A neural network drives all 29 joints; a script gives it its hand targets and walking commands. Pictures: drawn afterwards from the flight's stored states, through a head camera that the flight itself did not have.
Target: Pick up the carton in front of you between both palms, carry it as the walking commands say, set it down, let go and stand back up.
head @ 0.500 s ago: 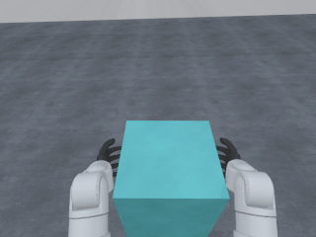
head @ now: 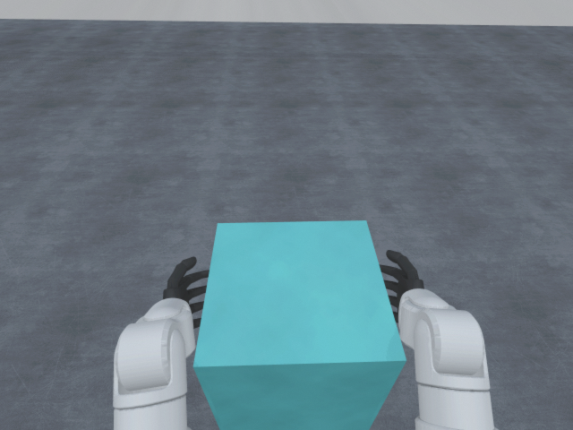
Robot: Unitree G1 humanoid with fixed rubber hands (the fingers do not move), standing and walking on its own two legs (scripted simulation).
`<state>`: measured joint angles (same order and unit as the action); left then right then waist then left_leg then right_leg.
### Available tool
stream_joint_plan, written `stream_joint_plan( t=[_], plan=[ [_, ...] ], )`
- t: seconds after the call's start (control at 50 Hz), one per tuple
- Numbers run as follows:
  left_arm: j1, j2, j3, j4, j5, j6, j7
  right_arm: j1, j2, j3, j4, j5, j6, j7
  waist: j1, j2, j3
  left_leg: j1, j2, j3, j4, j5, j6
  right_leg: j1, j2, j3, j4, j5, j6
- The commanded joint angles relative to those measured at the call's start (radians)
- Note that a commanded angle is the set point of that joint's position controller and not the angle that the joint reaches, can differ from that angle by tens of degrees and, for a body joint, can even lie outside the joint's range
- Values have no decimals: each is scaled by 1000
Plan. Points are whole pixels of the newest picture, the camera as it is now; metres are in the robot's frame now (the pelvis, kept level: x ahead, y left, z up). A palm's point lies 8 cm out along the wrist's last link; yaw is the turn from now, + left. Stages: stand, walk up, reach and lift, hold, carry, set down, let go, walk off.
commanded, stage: carry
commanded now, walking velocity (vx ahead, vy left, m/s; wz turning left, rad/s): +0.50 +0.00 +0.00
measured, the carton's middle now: (294, 332) +0.26 +0.00 +0.01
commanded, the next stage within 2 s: none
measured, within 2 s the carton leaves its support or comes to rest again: neither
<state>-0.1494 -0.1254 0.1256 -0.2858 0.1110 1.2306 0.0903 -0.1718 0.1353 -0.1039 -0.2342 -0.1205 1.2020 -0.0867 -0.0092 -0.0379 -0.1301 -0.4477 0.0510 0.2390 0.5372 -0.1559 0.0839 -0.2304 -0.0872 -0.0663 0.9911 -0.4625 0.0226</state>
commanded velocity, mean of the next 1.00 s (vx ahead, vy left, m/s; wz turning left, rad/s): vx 0.46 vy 0.00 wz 0.00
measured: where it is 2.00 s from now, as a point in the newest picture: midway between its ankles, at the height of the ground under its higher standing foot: (280, 297)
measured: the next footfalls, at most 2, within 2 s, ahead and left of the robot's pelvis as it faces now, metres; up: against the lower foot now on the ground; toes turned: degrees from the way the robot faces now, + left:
right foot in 0.40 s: +0.43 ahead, -0.13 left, +0.00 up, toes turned -11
left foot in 0.90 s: +0.76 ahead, +0.11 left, +0.00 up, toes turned +12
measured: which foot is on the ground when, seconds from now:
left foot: down 0.00-0.44, up 0.46-0.88, down 0.90-1.00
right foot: up 0.00-0.38, down 0.40-0.92, up 0.94-1.00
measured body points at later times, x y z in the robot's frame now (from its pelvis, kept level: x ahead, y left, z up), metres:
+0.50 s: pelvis +0.32 -0.04 +0.00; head +0.31 -0.05 +0.45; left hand +0.59 +0.12 +0.08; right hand +0.60 -0.18 +0.08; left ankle +0.14 +0.08 -0.65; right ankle +0.39 -0.12 -0.73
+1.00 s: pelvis +0.64 +0.02 +0.00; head +0.65 +0.03 +0.45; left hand +0.92 +0.17 +0.05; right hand +0.92 -0.13 +0.06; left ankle +0.72 +0.10 -0.73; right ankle +0.47 -0.11 -0.64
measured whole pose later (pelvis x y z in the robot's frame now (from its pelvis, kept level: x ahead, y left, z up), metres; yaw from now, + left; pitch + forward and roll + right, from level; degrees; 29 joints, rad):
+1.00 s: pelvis +0.64 +0.02 +0.00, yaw -1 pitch +3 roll +0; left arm -0.13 -0.13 0.12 -0.30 0.12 1.21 0.08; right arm -0.15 0.13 -0.10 -0.25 -0.11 1.18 -0.09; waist -0.02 -0.03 -0.06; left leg -0.43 0.05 0.24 0.52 -0.16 0.08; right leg -0.26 -0.08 -0.06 1.08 -0.45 0.02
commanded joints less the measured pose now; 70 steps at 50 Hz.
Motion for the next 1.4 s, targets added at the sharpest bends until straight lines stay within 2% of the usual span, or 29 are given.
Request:
stream_joint_plan(
  t=[0.0,0.04,0.12,0.2,0.32,0.38,0.4,0.42,0.44,0.5,0.54,0.62,0.7,0.8,0.86,0.88,0.9,0.92,0.96,0.98,1.0,1.08,1.16,1.24,1.28,1.3,1.32,1.34,1.38],
  plan=[
    [-508,-941,-753,-79,-411,-26,-267,-437,959,696,-101,421,-12,268,-9,112,-274,573,326,-499,-277,110,85,-451,-35,70,235,73,-39],
    [-495,-983,-765,-77,-409,-49,-263,-458,986,712,-117,434,-31,272,-2,121,-259,464,286,-370,-330,23,34,-379,-53,53,119,165,-35],
    [-421,-982,-770,-80,-380,-77,-245,-410,959,728,-138,443,-46,284,-3,166,-211,448,253,-256,-405,-33,49,-392,-46,-12,-98,252,-1],
    [-405,-938,-767,-121,-373,-71,-236,-395,902,728,-179,444,-40,281,-6,162,-140,487,221,-179,-400,97,44,-397,-27,-65,-327,357,7],
    [-411,-841,-744,-149,-391,-13,-241,-363,812,694,-182,405,7,258,-11,194,-57,529,205,-108,-335,247,8,-303,8,-128,-499,417,-29],
    [-402,-816,-719,-116,-389,9,-247,-385,787,693,-173,397,30,252,14,132,-142,413,138,-6,-8,389,-51,63,80,-210,-561,318,-49],
    [-386,-807,-706,-102,-385,14,-248,-395,769,690,-171,397,38,251,39,22,-213,258,112,-2,232,204,-83,249,-72,0,-597,213,-65],
    [-405,-795,-685,-69,-371,7,-252,-433,796,713,-193,412,51,248,40,-261,-292,-66,-20,-36,530,-57,-131,491,-323,456,-711,69,-207],
    [-393,-834,-693,-63,-387,4,-254,-454,800,710,-191,416,49,252,38,-276,-255,-221,-47,-156,675,-317,-116,490,-356,577,-790,243,-232],
    [-477,-935,-717,-126,-417,-18,-263,-490,898,726,-185,428,18,256,22,-27,-247,-221,82,-242,682,-196,-68,354,-275,259,-726,508,-159],
    [-498,-955,-726,-143,-425,-30,-266,-491,938,740,-189,427,1,250,18,-61,-250,-161,86,-212,582,-113,-76,280,-240,143,-763,449,-124],
    [-457,-920,-726,-170,-431,-31,-273,-443,927,742,-214,402,-10,230,21,-102,-206,-211,77,-153,388,-30,-102,298,-212,49,-825,424,-143],
    [-398,-872,-709,-142,-407,-14,-272,-389,889,733,-194,388,8,226,25,-96,-136,-214,57,-95,149,63,-108,332,-176,-27,-820,532,-143],
    [-379,-862,-704,-92,-379,-6,-270,-386,870,722,-155,395,25,247,27,-127,-44,-123,22,-42,-34,146,-74,341,-171,-85,-790,643,-109],
    [-402,-868,-718,-88,-381,-12,-268,-383,875,711,-132,400,21,258,3,-95,-114,181,-48,39,-106,76,-58,279,-125,-170,-544,785,-63],
    [-412,-865,-725,-91,-384,-13,-267,-373,873,700,-117,397,18,262,-16,-30,-179,397,-34,5,-95,10,-58,151,-86,-179,-354,704,-40],
    [-435,-869,-739,-104,-392,-9,-264,-368,860,683,-98,385,11,267,-24,188,-267,623,245,-414,-168,-137,39,-113,-9,-151,-52,461,12],
    [-443,-876,-752,-121,-394,-11,-266,-357,888,691,-69,395,-1,270,-18,401,-310,748,382,-760,-320,-87,144,-355,107,-79,171,16,30],
    [-466,-933,-762,-114,-401,-38,-268,-388,947,707,-112,423,-22,274,-15,224,-281,667,352,-548,-246,372,133,-413,24,50,316,-3,-23],
    [-466,-965,-771,-109,-406,-52,-268,-398,973,711,-127,428,-34,274,-14,135,-270,607,325,-435,-226,512,94,-393,-13,58,260,46,-31],
    [-451,-989,-775,-109,-407,-64,-265,-403,991,718,-140,434,-44,275,-7,110,-274,567,302,-353,-240,537,56,-360,-35,62,173,94,-33],
    [-356,-1016,-789,-110,-384,-100,-247,-341,985,726,-167,435,-66,285,4,167,-281,512,241,-166,-250,642,25,-261,8,-19,-105,146,-3],
    [-344,-975,-799,-163,-377,-105,-235,-298,938,721,-200,426,-69,289,2,217,-238,501,213,-81,-232,714,20,-208,46,-79,-356,281,6],
    [-382,-898,-792,-219,-400,-68,-239,-308,870,707,-239,407,-44,272,-1,196,-195,460,180,-49,-169,557,-12,-98,47,-115,-529,459,3],
    [-370,-855,-773,-201,-396,-40,-247,-316,828,700,-222,389,-22,263,11,135,-166,369,144,-43,-79,384,-67,57,16,-111,-679,657,6],
    [-375,-823,-758,-189,-396,-25,-251,-312,802,693,-204,378,-11,258,5,86,-184,274,130,-48,-25,215,-100,174,-83,-27,-637,879,2],
    [-378,-809,-739,-153,-386,-14,-254,-323,788,697,-204,379,8,253,-1,-31,-236,197,89,-83,11,-20,-125,302,-191,60,-536,1178,-68],
    [-350,-812,-717,-106,-380,-11,-258,-337,777,702,-207,384,25,250,9,-109,-268,154,73,-127,6,-172,-131,352,-230,119,-526,1181,-137],
    [-344,-843,-694,-61,-371,-9,-259,-387,798,715,-193,398,39,254,7,-129,-258,198,63,-137,-50,-216,-134,287,-212,124,-576,1080,-144]
  ],
)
